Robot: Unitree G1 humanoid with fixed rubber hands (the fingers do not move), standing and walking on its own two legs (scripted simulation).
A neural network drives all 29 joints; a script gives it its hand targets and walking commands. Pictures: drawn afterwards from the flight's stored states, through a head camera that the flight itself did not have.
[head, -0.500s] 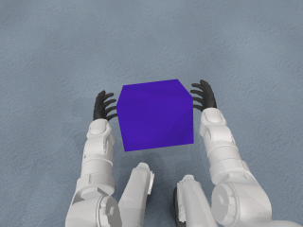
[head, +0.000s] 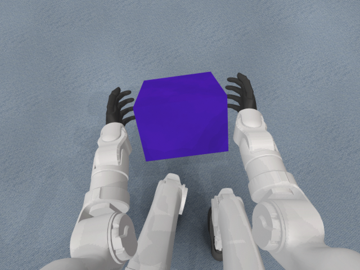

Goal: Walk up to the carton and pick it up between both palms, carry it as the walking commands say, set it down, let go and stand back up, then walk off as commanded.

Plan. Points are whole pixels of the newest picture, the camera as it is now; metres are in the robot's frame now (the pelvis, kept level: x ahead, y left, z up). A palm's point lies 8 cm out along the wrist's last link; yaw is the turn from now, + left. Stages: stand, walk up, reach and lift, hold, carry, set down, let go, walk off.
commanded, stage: set down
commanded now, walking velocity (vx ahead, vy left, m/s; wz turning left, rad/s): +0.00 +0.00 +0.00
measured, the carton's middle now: (181, 112) +0.46 +0.10 -0.21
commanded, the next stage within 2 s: none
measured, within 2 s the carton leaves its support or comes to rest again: neither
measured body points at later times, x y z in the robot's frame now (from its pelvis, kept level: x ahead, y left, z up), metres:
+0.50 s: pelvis -0.02 +0.00 -0.07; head +0.25 +0.04 +0.28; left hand +0.41 +0.25 -0.19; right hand +0.48 -0.04 -0.18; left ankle +0.10 +0.12 -0.53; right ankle +0.06 -0.10 -0.53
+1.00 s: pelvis -0.04 +0.01 -0.13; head +0.28 +0.05 +0.18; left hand +0.43 +0.25 -0.27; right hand +0.50 -0.03 -0.26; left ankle +0.10 +0.12 -0.53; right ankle +0.06 -0.10 -0.53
